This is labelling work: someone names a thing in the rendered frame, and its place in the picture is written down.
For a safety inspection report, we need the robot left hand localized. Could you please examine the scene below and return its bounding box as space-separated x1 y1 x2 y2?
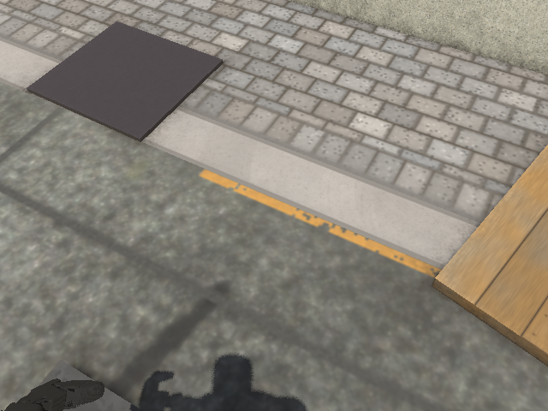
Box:
1 378 104 411

